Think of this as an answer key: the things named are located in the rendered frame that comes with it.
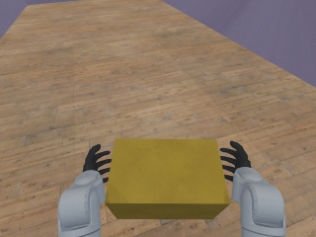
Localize right robot forearm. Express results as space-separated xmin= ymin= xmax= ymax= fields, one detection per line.
xmin=231 ymin=167 xmax=286 ymax=237

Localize right robot hand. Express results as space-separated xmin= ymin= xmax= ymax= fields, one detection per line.
xmin=219 ymin=140 xmax=252 ymax=182

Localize carton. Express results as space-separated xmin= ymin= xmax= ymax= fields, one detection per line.
xmin=105 ymin=138 xmax=230 ymax=220

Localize left robot forearm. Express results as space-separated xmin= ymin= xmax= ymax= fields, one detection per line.
xmin=57 ymin=170 xmax=106 ymax=237

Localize left robot hand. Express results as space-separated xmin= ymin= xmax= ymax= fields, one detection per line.
xmin=82 ymin=144 xmax=112 ymax=183

